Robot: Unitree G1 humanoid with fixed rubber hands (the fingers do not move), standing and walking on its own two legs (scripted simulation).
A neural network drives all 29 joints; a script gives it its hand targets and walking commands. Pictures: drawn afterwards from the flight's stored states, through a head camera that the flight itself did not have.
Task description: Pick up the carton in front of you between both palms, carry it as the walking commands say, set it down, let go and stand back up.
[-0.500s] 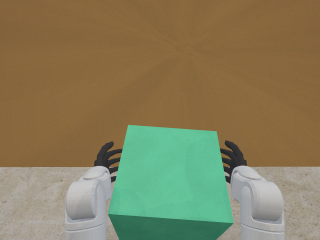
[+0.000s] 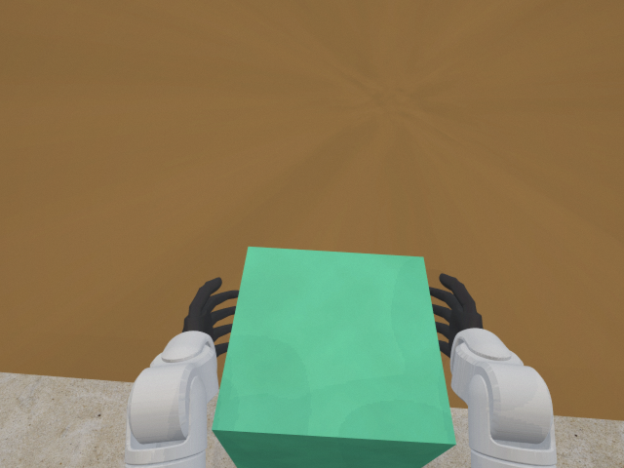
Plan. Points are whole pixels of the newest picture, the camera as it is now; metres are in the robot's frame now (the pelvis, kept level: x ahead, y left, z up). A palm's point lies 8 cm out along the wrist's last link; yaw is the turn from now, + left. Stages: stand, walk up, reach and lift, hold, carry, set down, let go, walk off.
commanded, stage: carry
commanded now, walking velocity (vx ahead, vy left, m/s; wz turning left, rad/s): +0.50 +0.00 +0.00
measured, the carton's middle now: (327, 373) +0.26 +0.01 -0.01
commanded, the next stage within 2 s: none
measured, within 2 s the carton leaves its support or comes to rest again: neither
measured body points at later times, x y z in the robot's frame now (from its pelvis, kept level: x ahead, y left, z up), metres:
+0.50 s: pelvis +0.33 +0.03 -0.01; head +0.37 +0.04 +0.44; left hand +0.71 +0.16 +0.14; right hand +0.69 -0.14 +0.15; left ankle +0.26 +0.10 -0.75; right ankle +0.44 -0.12 -0.69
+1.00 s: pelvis +0.67 -0.01 -0.01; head +0.77 -0.01 +0.43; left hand +1.07 +0.15 +0.13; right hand +1.08 -0.15 +0.13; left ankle +0.82 +0.09 -0.70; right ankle +0.55 -0.09 -0.74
